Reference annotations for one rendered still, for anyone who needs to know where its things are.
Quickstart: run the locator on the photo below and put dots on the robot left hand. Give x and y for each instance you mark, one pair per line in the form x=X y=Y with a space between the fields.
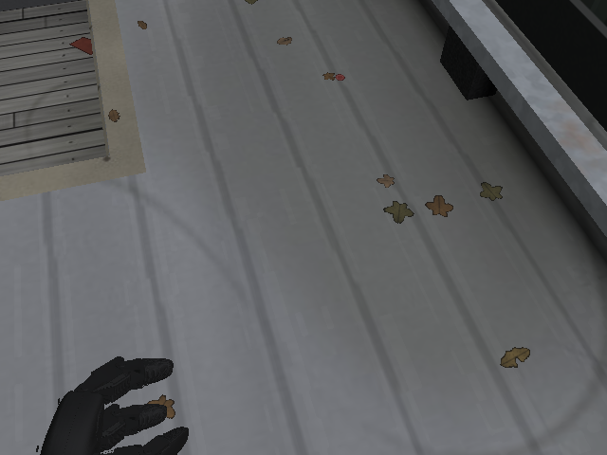
x=81 y=425

